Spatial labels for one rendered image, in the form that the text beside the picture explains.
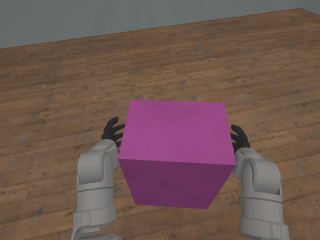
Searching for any right robot hand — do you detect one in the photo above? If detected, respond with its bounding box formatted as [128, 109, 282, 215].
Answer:
[230, 124, 250, 154]

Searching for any left robot forearm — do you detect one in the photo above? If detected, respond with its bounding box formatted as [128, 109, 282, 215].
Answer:
[71, 139, 120, 240]

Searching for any carton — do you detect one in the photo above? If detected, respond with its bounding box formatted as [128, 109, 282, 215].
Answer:
[117, 99, 237, 210]

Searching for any right robot forearm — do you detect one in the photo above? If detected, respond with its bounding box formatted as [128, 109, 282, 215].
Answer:
[232, 147, 290, 240]

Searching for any left robot hand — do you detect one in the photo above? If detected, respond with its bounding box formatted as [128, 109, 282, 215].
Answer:
[101, 117, 125, 153]

